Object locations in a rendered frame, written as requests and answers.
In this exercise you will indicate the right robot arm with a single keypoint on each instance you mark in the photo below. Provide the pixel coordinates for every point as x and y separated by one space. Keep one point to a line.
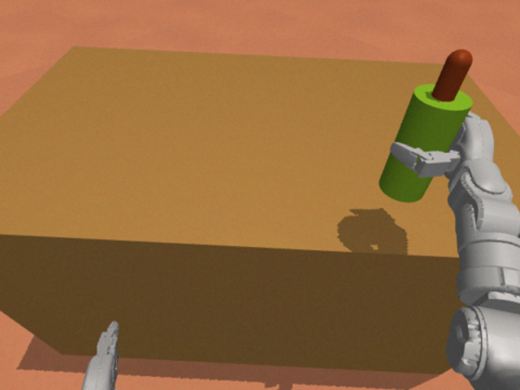
484 337

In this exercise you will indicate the right robot hand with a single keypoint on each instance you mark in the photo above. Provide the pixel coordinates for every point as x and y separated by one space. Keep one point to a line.
474 140

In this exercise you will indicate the left robot hand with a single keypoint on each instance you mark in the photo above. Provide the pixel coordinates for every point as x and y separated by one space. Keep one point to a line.
101 372

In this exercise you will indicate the bottle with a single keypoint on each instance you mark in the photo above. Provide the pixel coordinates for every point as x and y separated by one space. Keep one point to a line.
432 120

